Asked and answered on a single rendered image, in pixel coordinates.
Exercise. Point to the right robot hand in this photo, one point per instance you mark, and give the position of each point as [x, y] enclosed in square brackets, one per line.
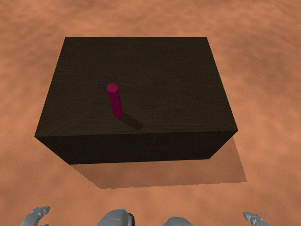
[254, 219]

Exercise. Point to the can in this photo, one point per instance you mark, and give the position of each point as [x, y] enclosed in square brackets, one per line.
[113, 93]

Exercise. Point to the left robot hand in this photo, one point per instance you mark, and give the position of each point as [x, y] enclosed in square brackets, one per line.
[36, 214]

